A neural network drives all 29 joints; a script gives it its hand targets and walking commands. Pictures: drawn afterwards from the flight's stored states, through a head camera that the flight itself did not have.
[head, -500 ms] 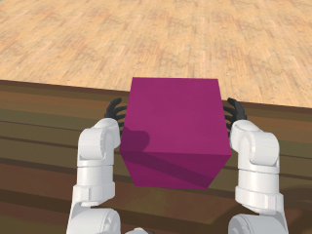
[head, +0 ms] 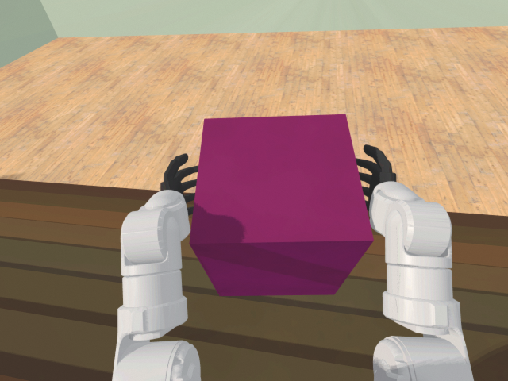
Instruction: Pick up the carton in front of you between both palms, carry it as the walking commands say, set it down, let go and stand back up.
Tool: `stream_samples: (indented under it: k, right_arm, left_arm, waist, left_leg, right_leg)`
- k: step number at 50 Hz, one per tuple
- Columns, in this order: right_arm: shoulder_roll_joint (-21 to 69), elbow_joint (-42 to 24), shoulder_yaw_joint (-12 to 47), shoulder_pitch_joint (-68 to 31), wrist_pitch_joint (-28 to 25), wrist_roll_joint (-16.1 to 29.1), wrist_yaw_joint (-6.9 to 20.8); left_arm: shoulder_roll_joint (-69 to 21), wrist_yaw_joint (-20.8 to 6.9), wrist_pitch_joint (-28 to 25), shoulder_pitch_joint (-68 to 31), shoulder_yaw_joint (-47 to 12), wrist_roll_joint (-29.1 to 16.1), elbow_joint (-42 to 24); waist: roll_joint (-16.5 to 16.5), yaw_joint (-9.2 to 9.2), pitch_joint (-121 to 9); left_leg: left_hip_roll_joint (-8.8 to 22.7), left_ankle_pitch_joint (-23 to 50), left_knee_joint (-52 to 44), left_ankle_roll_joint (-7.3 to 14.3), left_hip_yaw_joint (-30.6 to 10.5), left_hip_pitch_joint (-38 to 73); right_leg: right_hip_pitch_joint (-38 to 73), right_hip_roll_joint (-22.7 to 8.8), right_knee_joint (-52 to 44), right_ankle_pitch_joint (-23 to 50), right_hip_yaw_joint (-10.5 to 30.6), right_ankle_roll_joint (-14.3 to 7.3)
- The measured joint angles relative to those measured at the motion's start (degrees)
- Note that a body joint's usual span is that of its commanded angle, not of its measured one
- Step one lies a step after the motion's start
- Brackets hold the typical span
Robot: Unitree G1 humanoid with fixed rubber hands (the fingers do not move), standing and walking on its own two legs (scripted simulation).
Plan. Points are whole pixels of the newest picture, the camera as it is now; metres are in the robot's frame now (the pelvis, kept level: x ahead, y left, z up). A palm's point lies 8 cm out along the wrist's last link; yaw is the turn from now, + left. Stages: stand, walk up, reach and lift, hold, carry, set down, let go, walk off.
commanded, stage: carry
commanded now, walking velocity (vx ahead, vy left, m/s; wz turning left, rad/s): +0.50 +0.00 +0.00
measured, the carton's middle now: (275, 215) +0.36 -0.01 +0.10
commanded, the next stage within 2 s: none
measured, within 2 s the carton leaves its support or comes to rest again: neither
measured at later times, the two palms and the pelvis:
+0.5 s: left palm (245, 165) +0.66 +0.07 -0.03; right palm (361, 164) +0.65 -0.23 -0.03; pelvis +0.33 -0.08 -0.14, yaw -4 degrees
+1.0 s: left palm (267, 167) +1.01 +0.02 -0.32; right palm (340, 159) +1.02 -0.28 -0.31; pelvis +0.70 -0.14 -0.35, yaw -5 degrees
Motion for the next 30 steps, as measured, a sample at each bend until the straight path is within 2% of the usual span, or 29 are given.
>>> stream_samples:
  k: [2, 3, 5, 10, 13, 15, 17, 20, 22, 23, 24, 25, 26, 27, 28, 29, 30]
  right_arm:
    - [-1.6, 2.55, -0.38, -1.18, 0.76, 0.68, 0.07]
    - [-1.48, 3.75, -0.44, -1.46, 1.11, 0.63, -0.08]
    - [-0.12, 5.01, -1.15, -0.7, 2.17, -0.13, -0.75]
    - [3.35, 3.02, -3.41, 2.63, 1.67, -2.2, -1.87]
    - [3.92, -1.14, -3.83, 4.0, -0.96, -1.87, -1.64]
    - [4.03, -3.26, -4.02, 4.98, -3.2, -1.66, -0.81]
    - [3.97, -4.49, -4.0, 6.46, -5.22, -1.32, -0.41]
    - [3.98, -5.73, -2.91, 10.26, -6.89, -1.18, -0.16]
    - [4.32, -6.69, -1.78, 12.53, -7.16, -1.58, -0.09]
    - [4.65, -6.93, -1.19, 12.9, -7.14, -1.83, -0.08]
    - [5.11, -6.73, -0.49, 12.49, -7.04, -2.28, -0.09]
    - [5.4, -6.11, 0.38, 11.12, -6.71, -2.93, -0.11]
    - [5.32, -5.12, 1.14, 9.61, -6.75, -3.49, -0.14]
    - [4.88, -4.13, 1.8, 8.91, -7.34, -3.56, -0.48]
    - [3.67, -3.39, 2.49, 8.65, -7.1, -2.84, -0.73]
    - [1.99, -2.18, 3.06, 8.43, -6.35, -2.01, -1.04]
    - [0.17, -0.87, 3.47, 8.23, -5.29, -0.67, -1.37]
  left_arm:
    - [0.82, 0.68, 0.27, -2.08, -1.18, -0.19, 3.92]
    - [1.74, 1.18, 0.75, -2.11, -1.71, -1.11, 5.04]
    - [2.64, 1.59, 1.52, -1.17, -1.74, -3.21, 6.98]
    - [1.87, 2.06, -0.93, 1.43, -0.56, -5.56, 8.7]
    - [0.26, 2.09, -4.44, 2.06, 0.06, -5.79, 6.06]
    - [-0.87, 2.08, -6.52, 1.96, 0.34, -5.49, 4.65]
    - [-1.55, 1.77, -8.26, 2.2, -0.1, -4.8, 4.18]
    - [-1.67, 1.26, -9.51, 4.47, -1.9, -4.07, 3.92]
    - [-1.37, 1.13, -9.4, 6.35, -2.76, -4.32, 3.03]
    - [-0.97, 1.13, -9.09, 7.3, -2.94, -4.62, 2.04]
    - [-0.25, 1.12, -8.65, 8.13, -2.82, -5.07, 0.81]
    - [0.59, 1.1, -8.24, 8.68, -2.34, -5.64, -0.38]
    - [1.57, 1.05, -8.36, 8.43, -2.05, -6.22, -0.57]
    - [2.6, 1.02, -8.59, 7.39, -2.15, -6.79, 0.32]
    - [2.92, 1.01, -8.33, 6.19, -2.31, -6.87, 1.69]
    - [2.58, 1.04, -7.89, 5.04, -2.46, -6.3, 3.71]
    - [1.75, 1.09, -7.33, 4.42, -2.55, -5.25, 5.43]
  waist:
    - [1.63, 3.23, -0.77]
    - [1.95, 4.19, -0.65]
    - [2.14, 5.35, 0.61]
    - [1.37, 5.36, 6.41]
    - [1.8, 4.77, 9.23]
    - [2.03, 4.8, 9.73]
    - [2.65, 5.14, 9.46]
    - [3.89, 5.98, 7.75]
    - [4.4, 6.47, 6.72]
    - [4.53, 6.05, 6.43]
    - [4.65, 5.03, 6.03]
    - [5.64, 3.48, 5.27]
    - [6.13, 1.53, 4.43]
    - [3.82, -0.71, 4.8]
    - [1.78, -2.84, 5.56]
    - [0.85, -4.53, 6.01]
    - [1.27, -5.66, 6.19]
  left_leg:
    - [0.61, -0.83, 18.75, -0.05, -4.33, -6.49]
    - [0.09, 0.5, 23.87, -0.05, -6.35, -9.97]
    - [-0.46, 4.31, 26.41, 0.19, -8.41, -16.62]
    - [0.56, 15.94, 11.7, 0.39, -7.77, -28.23]
    - [1.45, 26.59, 0.86, 0.65, -7.35, -31.38]
    - [1.82, 36.69, -5.32, 1.28, -6.43, -32.71]
    - [1.89, 45.65, -11.5, 1.85, -5.38, -32.95]
    - [0.64, 54.27, -23.91, 2.44, -3.36, -30.18]
    - [-0.83, 59.33, -32.69, 2.66, -0.44, -25.74]
    - [-1.86, 61.07, -35.12, 2.92, 1.4, -22.9]
    - [-2.79, 62.54, -36.95, 4.11, 3.17, -19.54]
    - [-3.1, 63.48, -38.5, 6.27, 3.88, -15.91]
    - [-3.96, 60.19, -36.16, 11.55, 3.15, -14.4]
    - [-5.96, 51.7, -30.69, 14.58, 4.43, -14.92]
    - [-7.9, 46.02, -26.82, 15.68, 5.43, -14.7]
    - [-9.52, 41.56, -24.45, 15.38, 5.2, -14.05]
    - [-10.41, 36.16, -22.81, 13.86, 4.12, -13.2]
  right_leg:
    - [0.45, 2.85, 6.47, -22.92, -0.04, -2.0]
    - [-0.26, 3.89, 9.34, -28.95, -0.06, -3.36]
    - [-1.29, 5.04, 13.41, -31.28, -0.81, -4.36]
    - [1.24, 6.69, 15.81, -36.5, -1.13, -5.77]
    - [3.29, 8.14, 15.82, -39.19, -0.64, -6.27]
    - [4.18, 9.15, 16.76, -41.22, -0.15, -6.44]
    - [5.32, 10.32, 19.18, -43.65, -0.1, -6.53]
    - [8.57, 12.17, 23.82, -47.48, -0.77, -6.89]
    - [10.64, 12.68, 29.92, -48.05, -2.08, -7.39]
    - [10.95, 12.12, 35.2, -45.78, -3.63, -7.51]
    - [10.42, 11.05, 42.25, -37.81, -5.29, -5.45]
    - [8.76, 10.85, 51.05, -34.78, -6.11, -2.55]
    - [6.02, 10.63, 59.08, -37.62, -5.36, -0.11]
    - [3.15, 8.97, 63.67, -40.47, -2.09, 1.46]
    - [0.65, 7.57, 64.3, -42.58, 1.58, 2.2]
    - [-2.14, 6.59, 62.72, -44.43, 4.59, 2.13]
    - [-4.98, 6.04, 58.31, -43.25, 6.78, 1.77]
